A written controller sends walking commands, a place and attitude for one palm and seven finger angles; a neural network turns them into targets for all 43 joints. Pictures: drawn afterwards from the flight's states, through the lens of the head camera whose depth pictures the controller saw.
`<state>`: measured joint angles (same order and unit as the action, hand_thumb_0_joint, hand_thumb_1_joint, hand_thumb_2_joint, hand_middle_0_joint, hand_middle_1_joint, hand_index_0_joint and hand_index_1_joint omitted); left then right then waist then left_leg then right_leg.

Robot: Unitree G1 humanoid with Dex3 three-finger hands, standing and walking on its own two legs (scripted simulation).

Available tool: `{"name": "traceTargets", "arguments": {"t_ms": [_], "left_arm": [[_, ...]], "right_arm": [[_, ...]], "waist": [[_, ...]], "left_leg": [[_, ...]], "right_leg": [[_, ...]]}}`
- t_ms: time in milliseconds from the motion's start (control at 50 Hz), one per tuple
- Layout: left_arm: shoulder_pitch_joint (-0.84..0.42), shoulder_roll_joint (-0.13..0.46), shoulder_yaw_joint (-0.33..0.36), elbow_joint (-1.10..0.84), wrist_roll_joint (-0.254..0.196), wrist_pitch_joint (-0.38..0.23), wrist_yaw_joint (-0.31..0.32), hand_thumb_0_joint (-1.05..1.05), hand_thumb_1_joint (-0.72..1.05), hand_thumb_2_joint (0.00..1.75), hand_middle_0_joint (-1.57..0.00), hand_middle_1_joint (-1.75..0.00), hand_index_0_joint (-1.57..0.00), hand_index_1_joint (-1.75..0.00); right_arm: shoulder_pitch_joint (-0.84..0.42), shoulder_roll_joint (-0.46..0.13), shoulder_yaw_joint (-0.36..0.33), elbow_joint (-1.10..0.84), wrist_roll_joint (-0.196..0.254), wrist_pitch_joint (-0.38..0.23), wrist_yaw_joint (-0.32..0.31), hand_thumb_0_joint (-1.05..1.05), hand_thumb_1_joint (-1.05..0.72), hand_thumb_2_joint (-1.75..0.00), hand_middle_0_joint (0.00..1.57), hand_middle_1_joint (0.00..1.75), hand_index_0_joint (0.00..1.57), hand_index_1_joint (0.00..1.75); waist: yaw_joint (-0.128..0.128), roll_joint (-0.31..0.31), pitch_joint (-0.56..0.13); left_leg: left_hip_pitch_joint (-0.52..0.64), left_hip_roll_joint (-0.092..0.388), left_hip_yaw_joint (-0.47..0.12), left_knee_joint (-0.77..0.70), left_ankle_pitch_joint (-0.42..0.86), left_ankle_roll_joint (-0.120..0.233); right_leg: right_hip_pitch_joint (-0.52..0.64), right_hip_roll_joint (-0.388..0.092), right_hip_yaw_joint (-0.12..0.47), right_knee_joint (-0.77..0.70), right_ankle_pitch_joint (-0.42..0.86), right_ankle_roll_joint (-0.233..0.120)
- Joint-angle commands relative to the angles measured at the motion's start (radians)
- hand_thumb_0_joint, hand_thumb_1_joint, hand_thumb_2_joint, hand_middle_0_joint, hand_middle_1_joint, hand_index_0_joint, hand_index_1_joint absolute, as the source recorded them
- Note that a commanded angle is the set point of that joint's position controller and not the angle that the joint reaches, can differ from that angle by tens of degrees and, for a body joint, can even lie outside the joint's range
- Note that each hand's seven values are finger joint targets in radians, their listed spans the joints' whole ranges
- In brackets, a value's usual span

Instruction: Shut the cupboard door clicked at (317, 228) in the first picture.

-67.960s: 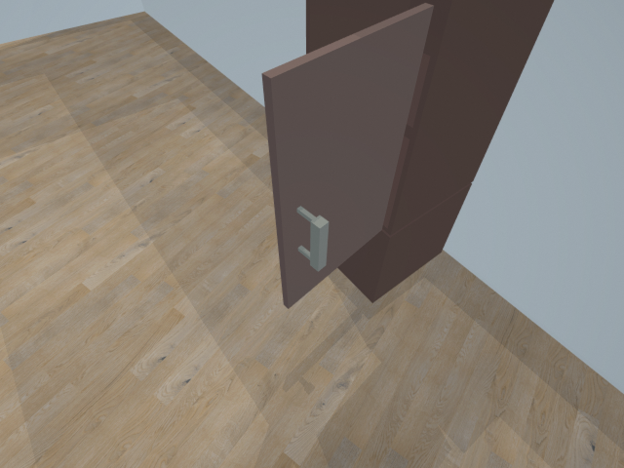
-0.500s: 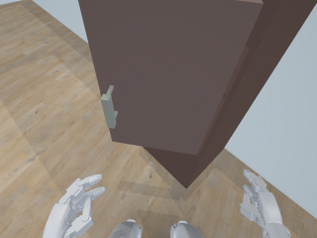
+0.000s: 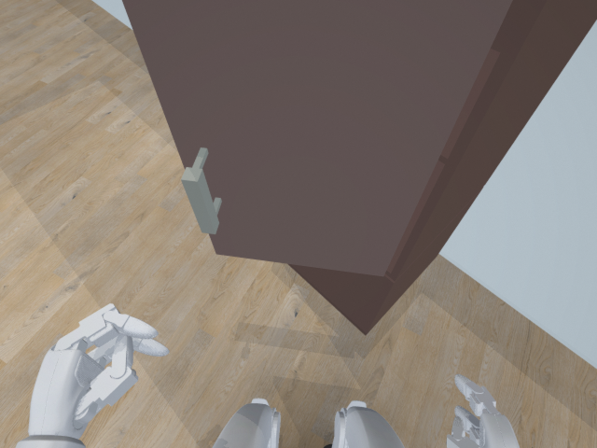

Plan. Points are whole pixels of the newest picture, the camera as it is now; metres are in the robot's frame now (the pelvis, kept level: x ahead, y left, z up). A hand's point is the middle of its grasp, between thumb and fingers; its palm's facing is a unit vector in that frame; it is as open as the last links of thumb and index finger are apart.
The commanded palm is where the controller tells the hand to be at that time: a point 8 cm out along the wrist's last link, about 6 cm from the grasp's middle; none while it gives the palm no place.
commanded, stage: raise the hand and make a fist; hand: left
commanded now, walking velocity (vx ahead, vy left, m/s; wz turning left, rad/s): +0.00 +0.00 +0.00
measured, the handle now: (206, 192) +0.47 +0.18 +0.02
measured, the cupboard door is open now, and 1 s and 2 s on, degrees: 37 37 37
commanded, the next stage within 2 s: bring the fist close to the handle in 1.00 s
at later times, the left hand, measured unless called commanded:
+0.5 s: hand (119, 371) +0.21 +0.23 +0.02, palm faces -0.10 -0.99 -0.01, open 3.1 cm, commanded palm +0.19 +0.28 +0.03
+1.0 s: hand (115, 350) +0.22 +0.23 +0.04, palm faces -0.05 -1.00 -0.05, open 3.1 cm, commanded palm +0.20 +0.28 +0.03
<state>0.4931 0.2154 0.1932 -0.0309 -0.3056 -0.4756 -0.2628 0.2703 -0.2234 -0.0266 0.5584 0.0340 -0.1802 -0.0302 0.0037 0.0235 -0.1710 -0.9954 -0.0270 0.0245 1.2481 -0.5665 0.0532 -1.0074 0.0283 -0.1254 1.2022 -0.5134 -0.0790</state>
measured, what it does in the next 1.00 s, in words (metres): stands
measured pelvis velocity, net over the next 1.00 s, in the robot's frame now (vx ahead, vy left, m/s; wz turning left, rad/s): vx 0.00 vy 0.04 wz -0.01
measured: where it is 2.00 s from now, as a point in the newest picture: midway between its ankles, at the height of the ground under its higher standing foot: outside the picture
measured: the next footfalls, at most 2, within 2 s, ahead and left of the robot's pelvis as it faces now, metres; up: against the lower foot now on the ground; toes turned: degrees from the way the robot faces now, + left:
none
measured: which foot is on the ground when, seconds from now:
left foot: down 0.00-1.00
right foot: down 0.00-1.00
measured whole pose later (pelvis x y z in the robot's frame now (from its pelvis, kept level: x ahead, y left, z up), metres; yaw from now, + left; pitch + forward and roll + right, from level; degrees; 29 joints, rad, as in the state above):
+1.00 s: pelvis +0.00 +0.04 -0.01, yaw -1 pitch +20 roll -4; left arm 0.38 0.27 0.16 -0.01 -0.29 -0.45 -0.29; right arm 0.24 -0.26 0.01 0.47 0.03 -0.15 -0.01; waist 0.00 0.04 -0.19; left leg -1.06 -0.05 0.03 1.30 -0.59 0.10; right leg -1.05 0.01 -0.12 1.22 -0.52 -0.03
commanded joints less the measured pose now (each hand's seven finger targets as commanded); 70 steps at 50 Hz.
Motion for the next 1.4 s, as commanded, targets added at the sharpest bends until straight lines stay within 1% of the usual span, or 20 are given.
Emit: {"name": "traceTargets", "arguments": {"t_ms": [0, 60, 120, 140, 220, 260, 320, 380, 420, 460, 500, 640, 700, 820, 880, 960, 1080, 1180, 1300, 1380], "left_arm": [[-0.05, 0.064, -0.088, -0.094, 0.003, -0.137, -0.103, 0.0, 0.9, 0.9, -1.04, -1.22, -1.04, -1.22], [-0.08, 0.145, -0.024, -0.131, -0.017, -0.125, -0.136, 0.0, 0.9, 0.9, -1.1, -1.28, -1.1, -1.28], [-0.089, 0.226, 0.078, -0.257, -0.029, -0.115, -0.085, 0.0, 0.9, 0.9, -1.15, -1.34, -1.15, -1.34], [-0.056, 0.189, 0.064, -0.274, -0.034, -0.108, -0.066, 0.0, 0.9, 0.9, -1.17, -1.36, -1.17, -1.36], [-0.023, 0.131, 0.037, -0.237, -0.019, -0.066, 0.002, 0.0, 0.9, 0.9, -1.24, -1.44, -1.24, -1.44], [-0.021, 0.086, -0.039, -0.186, 0.013, -0.032, -0.003, 0.0, 0.9, 0.9, -1.28, -1.48, -1.28, -1.48], [-0.088, 0.082, -0.087, -0.107, 0.037, 0.014, -0.039, 0.0, 0.9, 0.9, -1.3, -1.5, -1.3, -1.5], [-0.153, 0.137, -0.049, -0.15, 0.039, 0.012, -0.062, 0.0, 0.9, 0.9, -1.3, -1.5, -1.3, -1.5], [-0.191, 0.186, 0.012, -0.209, 0.025, -0.009, -0.051, 0.0, 0.9, 0.9, -1.3, -1.5, -1.3, -1.5], [-0.186, 0.186, 0.036, -0.256, 0.009, -0.037, -0.039, 0.0, 0.9, 0.9, -1.3, -1.5, -1.3, -1.5], [-0.162, 0.174, 0.047, -0.255, -0.004, -0.054, -0.025, 0.0, 0.9, 0.9, -1.3, -1.5, -1.3, -1.5], [-0.112, 0.117, -0.021, -0.108, 0.01, 0.027, -0.079, 0.0, 0.9, 0.9, -1.3, -1.5, -1.3, -1.5], [-0.134, 0.147, 0.0, -0.156, 0.0, 0.047, -0.088, 0.0, 0.9, 0.9, -1.3, -1.5, -1.3, -1.5], [-0.136, 0.202, 0.077, -0.24, -0.008, -0.029, -0.02, 0.0, 0.9, 0.9, -1.3, -1.5, -1.3, -1.5], [-0.111, 0.149, 0.027, -0.179, 0.001, -0.045, -0.015, 0.0, 0.9, 0.9, -1.3, -1.5, -1.3, -1.5], [-0.112, 0.141, -0.013, -0.13, 0.017, -0.011, -0.048, 0.0, 0.9, 0.9, -1.3, -1.5, -1.3, -1.5], [-0.145, 0.191, 0.034, -0.225, -0.004, -0.015, -0.05, 0.0, 0.9, 0.9, -1.3, -1.5, -1.3, -1.5], [-0.286, 0.176, 0.017, -0.122, 0.013, -0.051, -0.012, 0.0, 0.9, 0.9, -1.3, -1.5, -1.3, -1.5], [-0.384, 0.197, 0.003, -0.058, 0.025, 0.007, -0.054, 0.0, 0.9, 0.9, -1.3, -1.5, -1.3, -1.5], [-0.381, 0.228, 0.049, -0.105, 0.001, 0.027, -0.053, 0.0, 0.9, 0.9, -1.3, -1.5, -1.3, -1.5]], "right_arm": [[-0.087, -0.137, -0.042, -0.168, 0.003, -0.09, -0.005, 0.0, -0.9, -0.9, 0.2, 0.3, 0.2, 0.3], [-0.085, -0.161, -0.046, -0.189, 0.01, -0.097, -0.015, 0.0, -0.9, -0.9, 0.2, 0.3, 0.2, 0.3], [-0.094, -0.159, -0.045, -0.205, 0.001, -0.092, -0.016, 0.0, -0.9, -0.9, 0.2, 0.3, 0.2, 0.3], [-0.1, -0.148, -0.043, -0.213, -0.001, -0.087, -0.012, 0.0, -0.9, -0.9, 0.2, 0.3, 0.2, 0.3], [-0.1, -0.146, -0.038, -0.218, -0.005, -0.055, -0.003, 0.0, -0.9, -0.9, 0.2, 0.3, 0.2, 0.3], [-0.092, -0.16, -0.037, -0.223, -0.003, -0.04, 0.004, 0.0, -0.9, -0.9, 0.2, 0.3, 0.2, 0.3], [-0.079, -0.181, -0.029, -0.233, 0.002, -0.031, 0.0, 0.0, -0.9, -0.9, 0.2, 0.3, 0.2, 0.3], [-0.068, -0.191, -0.027, -0.245, 0.001, -0.036, -0.003, 0.0, -0.9, -0.9, 0.2, 0.3, 0.2, 0.3], [-0.065, -0.192, -0.026, -0.244, -0.005, -0.039, -0.006, 0.0, -0.9, -0.9, 0.2, 0.3, 0.2, 0.3], [-0.065, -0.184, -0.025, -0.243, -0.01, -0.044, 0.001, 0.0, -0.9, -0.9, 0.2, 0.3, 0.2, 0.3], [-0.064, -0.181, -0.025, -0.235, -0.012, -0.046, 0.006, 0.0, -0.9, -0.9, 0.2, 0.3, 0.2, 0.3], [-0.049, -0.2, -0.037, -0.239, 0.005, -0.029, 0.013, 0.0, -0.9, -0.9, 0.2, 0.3, 0.2, 0.3], [-0.045, -0.201, -0.042, -0.25, 0.009, -0.028, 0.011, 0.0, -0.9, -0.9, 0.2, 0.3, 0.2, 0.3], [-0.048, -0.182, -0.037, -0.236, -0.004, -0.034, 0.008, 0.0, -0.9, -0.9, 0.2, 0.3, 0.2, 0.3], [-0.054, -0.177, -0.033, -0.227, -0.005, -0.028, 0.016, 0.0, -0.9, -0.9, 0.2, 0.3, 0.2, 0.3], [-0.052, -0.189, -0.034, -0.236, 0.004, -0.021, 0.015, 0.0, -0.9, -0.9, 0.2, 0.3, 0.2, 0.3], [-0.057, -0.175, -0.028, -0.249, 0.004, -0.023, 0.005, 0.0, -0.9, -0.9, 0.2, 0.3, 0.2, 0.3], [-0.058, -0.175, -0.012, -0.211, -0.007, -0.024, -0.003, 0.0, -0.9, -0.9, 0.2, 0.3, 0.2, 0.3], [-0.051, -0.183, -0.011, -0.213, 0.005, -0.013, -0.004, 0.0, -0.9, -0.9, 0.2, 0.3, 0.2, 0.3], [-0.045, -0.169, -0.008, -0.213, 0.004, -0.008, -0.002, 0.0, -0.9, -0.9, 0.2, 0.3, 0.2, 0.3]], "waist": [[-0.053, -0.071, -0.156], [-0.018, -0.023, -0.215], [0.04, 0.077, -0.322], [0.049, 0.103, -0.326], [0.033, 0.077, -0.263], [0.0, 0.061, -0.197], [-0.035, -0.002, -0.114], [-0.025, 0.033, -0.163], [0.0, 0.096, -0.214], [0.015, 0.141, -0.27], [0.019, 0.135, -0.272], [-0.009, 0.032, -0.241], [-0.005, 0.035, -0.263], [0.024, 0.076, -0.288], [0.005, 0.07, -0.232], [-0.012, 0.045, -0.225], [0.003, 0.047, -0.274], [-0.033, 0.023, -0.185], [-0.027, 0.016, -0.271], [-0.002, 0.036, -0.356]], "left_leg": [[-0.041, 0.016, -0.095, -0.082, 0.174, -0.021], [0.012, 0.018, -0.101, -0.114, 0.174, -0.017], [0.112, 0.019, -0.118, -0.162, 0.253, -0.034], [0.146, 0.017, -0.122, -0.187, 0.265, -0.045], [0.166, 0.023, -0.151, -0.221, 0.278, -0.063], [0.17, 0.036, -0.174, -0.239, 0.24, -0.075], [0.12, 0.039, -0.204, -0.258, 0.129, -0.074], [0.158, 0.041, -0.219, -0.263, 0.132, -0.088], [0.212, 0.044, -0.236, -0.264, 0.199, -0.111], [0.29, 0.051, -0.258, -0.271, 0.278, -0.138], [0.303, 0.055, -0.262, -0.268, 0.322, -0.147], [0.22, 0.056, -0.239, -0.241, 0.347, -0.125], [0.235, 0.053, -0.238, -0.25, 0.348, -0.126], [0.229, 0.044, -0.214, -0.228, 0.377, -0.127], [0.186, 0.038, -0.196, -0.222, 0.308, -0.116], [0.149, 0.035, -0.184, -0.215, 0.261, -0.096], [0.152, 0.024, -0.158, -0.203, 0.261, -0.078], [0.049, 0.022, -0.14, -0.162, 0.117, -0.051], [0.016, 0.015, -0.1, -0.129, 0.162, -0.024], [0.051, 0.011, -0.086, -0.127, 0.286, -0.024]], "right_leg": [[0.177, -0.045, 0.226, -0.194, 0.056, 0.074], [0.167, -0.027, 0.194, -0.18, -0.008, 0.044], [0.181, -0.004, 0.13, -0.111, 0.091, 0.024], [0.181, -0.005, 0.11, -0.104, 0.109, 0.024], [0.133, 0.011, 0.064, -0.093, 0.126, 0.026], [0.071, 0.009, 0.047, -0.097, 0.101, 0.034], [0.037, 0.013, 0.046, -0.113, 0.057, 0.034], [0.034, 0.009, 0.05, -0.101, 0.063, 0.033], [0.02, 0.012, 0.053, -0.067, 0.089, 0.028], [-0.001, 0.009, 0.051, -0.046, 0.11, 0.03], [-0.007, 0.009, 0.045, -0.038, 0.123, 0.032], [0.024, 0.008, 0.04, -0.062, 0.134, 0.042], [0.048, 0.009, 0.044, -0.075, 0.14, 0.042], [0.058, 0.014, 0.052, -0.054, 0.148, 0.03], [0.048, 0.01, 0.051, -0.067, 0.121, 0.031], [0.065, 0.008, 0.06, -0.091, 0.111, 0.034], [0.131, 0.009, 0.077, -0.112, 0.124, 0.03], [0.073, 0.006, 0.096, -0.121, 0.024, 0.033], [0.18, -0.01, 0.157, -0.163, 0.041, 0.04], [0.285, -0.012, 0.171, -0.156, 0.199, 0.043]]}}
